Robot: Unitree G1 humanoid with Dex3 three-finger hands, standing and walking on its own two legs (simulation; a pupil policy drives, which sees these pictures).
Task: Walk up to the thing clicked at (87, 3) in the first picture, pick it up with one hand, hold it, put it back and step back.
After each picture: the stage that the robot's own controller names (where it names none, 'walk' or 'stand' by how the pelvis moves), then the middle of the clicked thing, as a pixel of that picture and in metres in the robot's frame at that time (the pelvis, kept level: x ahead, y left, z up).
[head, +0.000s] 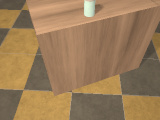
stand; (89, 5) +0.92 +0.01 -0.01
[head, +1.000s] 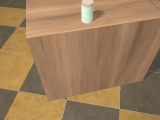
rise first; (87, 11) +0.83 +0.06 +0.02
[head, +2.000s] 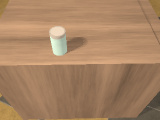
rise first; (58, 41) +0.54 +0.19 +0.00
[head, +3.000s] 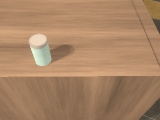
stand; (40, 50) +0.48 +0.21 +0.03
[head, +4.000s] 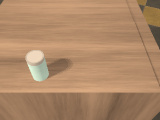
stand; (38, 66) +0.42 +0.22 +0.00
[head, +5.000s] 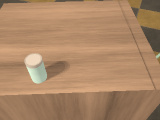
stand; (36, 68) +0.44 +0.23 -0.01
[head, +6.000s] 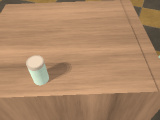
stand; (38, 70) +0.43 +0.22 -0.02
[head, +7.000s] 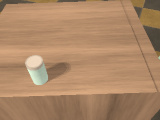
stand; (37, 70) +0.43 +0.23 -0.02
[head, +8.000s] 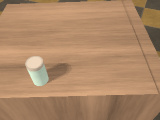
stand; (37, 71) +0.42 +0.23 -0.01
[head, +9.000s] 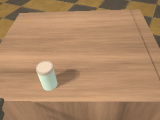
rise first; (47, 76) +0.42 +0.21 -0.01
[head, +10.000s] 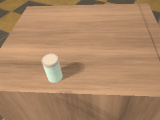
go down; (52, 68) +0.44 +0.20 -0.01
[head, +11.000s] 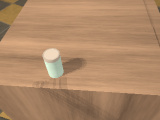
go down; (53, 63) +0.45 +0.19 +0.00
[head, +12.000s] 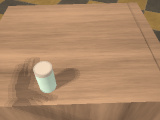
go down; (45, 77) +0.40 +0.18 +0.00
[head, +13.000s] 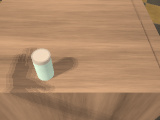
close in; (43, 65) +0.43 +0.18 +0.01
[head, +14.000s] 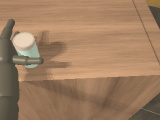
close; (27, 51) +0.45 +0.20 +0.04
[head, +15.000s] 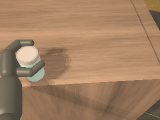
lift; (31, 64) +0.40 +0.19 +0.04
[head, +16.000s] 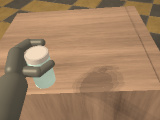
lift; (41, 67) +0.33 +0.16 +0.16
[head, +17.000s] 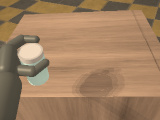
hold; (34, 65) +0.32 +0.18 +0.17
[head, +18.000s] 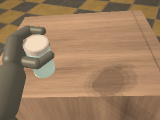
hold; (40, 57) +0.33 +0.16 +0.20
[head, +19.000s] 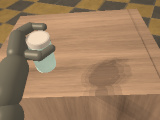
crouch; (42, 52) +0.37 +0.16 +0.18
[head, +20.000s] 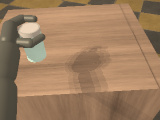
lower; (33, 43) +0.43 +0.19 +0.16
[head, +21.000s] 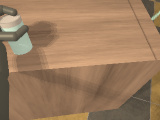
lower; (16, 34) +0.49 +0.20 +0.07
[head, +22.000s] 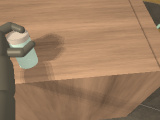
lower; (23, 49) +0.45 +0.20 +0.05
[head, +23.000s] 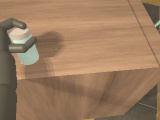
lower; (24, 45) +0.47 +0.19 +0.06
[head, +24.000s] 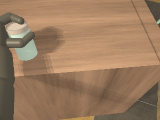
lower; (22, 41) +0.48 +0.20 +0.06
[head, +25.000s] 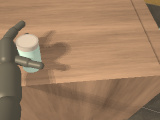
withdraw; (30, 54) +0.44 +0.18 +0.05
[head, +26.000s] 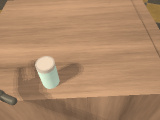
sink last; (48, 73) +0.40 +0.17 +0.02
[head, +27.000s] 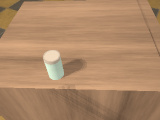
stand; (54, 65) +0.44 +0.19 +0.00
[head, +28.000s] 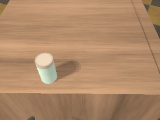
stand; (46, 68) +0.42 +0.19 -0.01
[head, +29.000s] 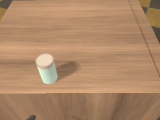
stand; (47, 69) +0.43 +0.19 -0.01
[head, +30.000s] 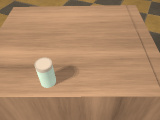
walk; (46, 73) +0.42 +0.19 -0.01
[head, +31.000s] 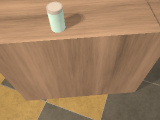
walk; (56, 17) +0.63 +0.17 +0.02
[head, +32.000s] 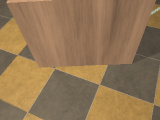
walk; out of the picture +0.99 +0.18 +0.01
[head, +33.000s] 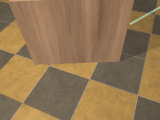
stand; out of the picture +1.16 +0.24 +0.01
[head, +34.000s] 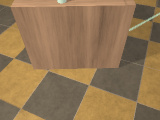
stand; out of the picture +1.14 +0.21 -0.01
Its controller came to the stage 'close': yes
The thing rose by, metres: 0.21
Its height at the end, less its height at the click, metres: +0.00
